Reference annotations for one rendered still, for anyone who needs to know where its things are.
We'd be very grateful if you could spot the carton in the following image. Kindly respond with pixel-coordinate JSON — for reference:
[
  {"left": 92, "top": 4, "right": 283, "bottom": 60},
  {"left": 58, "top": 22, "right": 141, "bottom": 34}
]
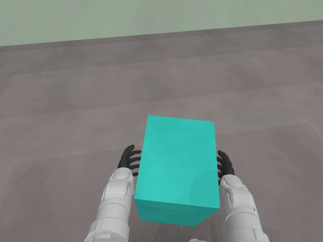
[{"left": 134, "top": 115, "right": 220, "bottom": 227}]

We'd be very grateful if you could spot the robot right forearm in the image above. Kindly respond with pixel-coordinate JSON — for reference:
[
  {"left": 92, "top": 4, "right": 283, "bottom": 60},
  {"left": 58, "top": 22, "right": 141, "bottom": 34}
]
[{"left": 219, "top": 174, "right": 270, "bottom": 242}]

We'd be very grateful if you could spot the left robot hand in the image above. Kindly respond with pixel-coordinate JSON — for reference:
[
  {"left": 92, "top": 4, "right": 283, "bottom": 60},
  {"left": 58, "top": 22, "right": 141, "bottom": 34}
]
[{"left": 118, "top": 145, "right": 141, "bottom": 176}]

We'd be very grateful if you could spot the right robot hand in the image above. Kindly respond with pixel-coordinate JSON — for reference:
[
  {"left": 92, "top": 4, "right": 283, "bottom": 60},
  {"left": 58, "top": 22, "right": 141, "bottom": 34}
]
[{"left": 217, "top": 150, "right": 235, "bottom": 185}]

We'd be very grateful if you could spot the robot left forearm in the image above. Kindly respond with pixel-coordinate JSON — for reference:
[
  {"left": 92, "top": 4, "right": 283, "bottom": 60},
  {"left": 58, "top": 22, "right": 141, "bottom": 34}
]
[{"left": 84, "top": 167, "right": 134, "bottom": 242}]

